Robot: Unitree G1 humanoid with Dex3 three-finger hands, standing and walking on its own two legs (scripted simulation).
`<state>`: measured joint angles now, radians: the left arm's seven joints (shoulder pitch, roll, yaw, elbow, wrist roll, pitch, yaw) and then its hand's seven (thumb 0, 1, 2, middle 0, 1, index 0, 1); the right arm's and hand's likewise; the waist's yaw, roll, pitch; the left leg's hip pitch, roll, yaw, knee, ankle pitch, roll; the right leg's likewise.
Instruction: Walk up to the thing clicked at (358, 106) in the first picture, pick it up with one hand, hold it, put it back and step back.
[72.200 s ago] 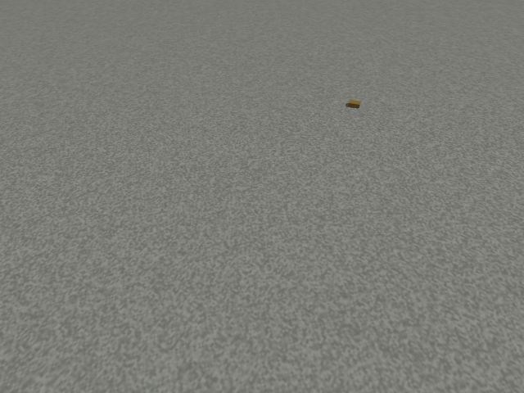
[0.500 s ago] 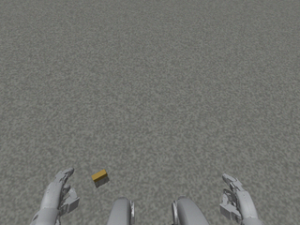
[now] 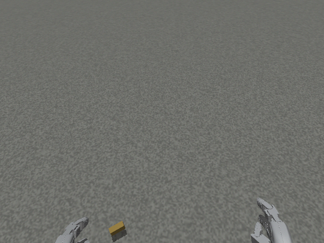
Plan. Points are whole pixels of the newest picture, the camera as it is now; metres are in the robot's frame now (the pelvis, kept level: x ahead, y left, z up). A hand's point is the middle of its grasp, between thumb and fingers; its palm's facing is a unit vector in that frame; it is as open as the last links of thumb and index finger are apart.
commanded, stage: home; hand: left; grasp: from above
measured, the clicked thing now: (117, 228) +0.40 +0.27 -0.69
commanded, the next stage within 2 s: stand in 1.84 s
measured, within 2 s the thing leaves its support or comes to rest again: neither
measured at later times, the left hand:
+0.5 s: hand out of the picture +0.16 +0.18 -0.04, palm faces +0.04 -0.98 -0.19, open 7.4 cm
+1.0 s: hand out of the picture +0.16 +0.19 -0.05, palm faces +0.04 -0.98 -0.19, open 7.4 cm
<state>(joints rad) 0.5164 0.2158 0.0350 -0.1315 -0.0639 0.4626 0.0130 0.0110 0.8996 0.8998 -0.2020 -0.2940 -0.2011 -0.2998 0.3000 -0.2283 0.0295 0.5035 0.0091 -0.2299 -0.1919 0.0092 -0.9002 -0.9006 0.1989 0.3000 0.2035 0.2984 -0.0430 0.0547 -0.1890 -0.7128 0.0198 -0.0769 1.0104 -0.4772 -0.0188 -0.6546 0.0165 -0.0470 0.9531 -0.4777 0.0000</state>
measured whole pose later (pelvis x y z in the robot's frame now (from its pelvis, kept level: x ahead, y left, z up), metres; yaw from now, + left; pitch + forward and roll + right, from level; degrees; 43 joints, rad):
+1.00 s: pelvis +0.00 +0.01 +0.00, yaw +0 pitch +10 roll -3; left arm 0.50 0.22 0.03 -0.13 -0.06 0.44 0.01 0.01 0.90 0.90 -0.20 -0.29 -0.20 -0.30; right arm 0.30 -0.22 0.04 0.53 0.00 -0.24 -0.19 0.01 -0.90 -0.90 0.20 0.30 0.21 0.30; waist -0.04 0.04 -0.16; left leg -0.71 0.02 -0.07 1.02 -0.48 -0.01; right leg -0.64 0.01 -0.04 0.95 -0.48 0.01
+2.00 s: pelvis +0.00 +0.01 +0.01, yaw +1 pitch +6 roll -1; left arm 0.37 0.25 0.00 0.12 0.01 0.26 0.02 0.01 0.90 0.90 -0.20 -0.29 -0.20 -0.30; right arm 0.25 -0.23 0.01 0.63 -0.07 -0.16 -0.13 0.01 -0.90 -0.90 0.20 0.30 0.20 0.30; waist -0.01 0.02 -0.08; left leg -0.61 -0.01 -0.06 0.97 -0.47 0.00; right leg -0.56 -0.01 -0.03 0.94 -0.48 0.01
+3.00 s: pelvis -0.02 +0.01 +0.06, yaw +2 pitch -4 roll +0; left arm 0.20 0.31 0.03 1.13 0.03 0.00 0.02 0.01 0.90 0.90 -0.20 -0.30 -0.20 -0.30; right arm 0.15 -0.30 -0.04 1.11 -0.03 0.02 -0.01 0.00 -0.90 -0.90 0.20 0.30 0.20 0.30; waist 0.02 0.02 0.07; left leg -0.17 -0.02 -0.08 0.42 -0.18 0.00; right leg -0.12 -0.03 -0.05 0.40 -0.21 0.02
